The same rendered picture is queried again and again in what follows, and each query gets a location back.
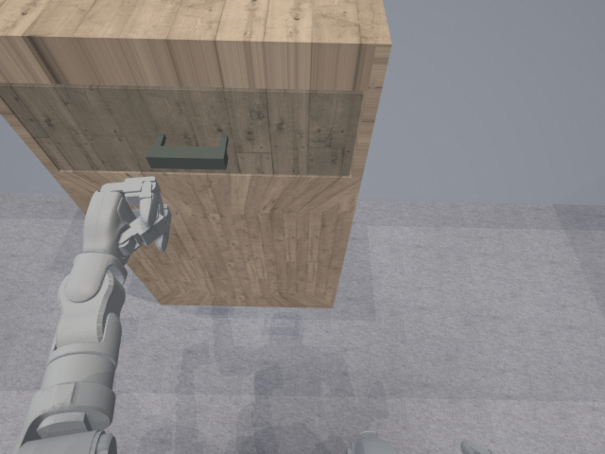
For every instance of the right robot shin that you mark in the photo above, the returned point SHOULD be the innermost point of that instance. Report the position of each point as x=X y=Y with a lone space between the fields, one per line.
x=366 y=435

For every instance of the cabinet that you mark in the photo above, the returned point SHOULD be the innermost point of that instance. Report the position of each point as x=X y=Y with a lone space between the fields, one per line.
x=235 y=239

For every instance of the drawer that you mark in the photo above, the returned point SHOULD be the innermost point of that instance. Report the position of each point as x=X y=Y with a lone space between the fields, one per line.
x=270 y=131

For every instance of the handle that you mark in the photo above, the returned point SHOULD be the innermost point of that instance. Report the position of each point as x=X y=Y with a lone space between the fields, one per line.
x=161 y=156

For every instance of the robot left forearm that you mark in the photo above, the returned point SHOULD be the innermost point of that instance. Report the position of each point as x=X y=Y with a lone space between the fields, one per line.
x=76 y=393

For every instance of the left robot hand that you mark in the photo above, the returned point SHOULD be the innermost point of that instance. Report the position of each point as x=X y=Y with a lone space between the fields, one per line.
x=110 y=226

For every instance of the robot left upper arm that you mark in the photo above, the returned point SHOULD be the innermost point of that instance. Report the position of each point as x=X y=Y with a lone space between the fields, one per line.
x=90 y=442

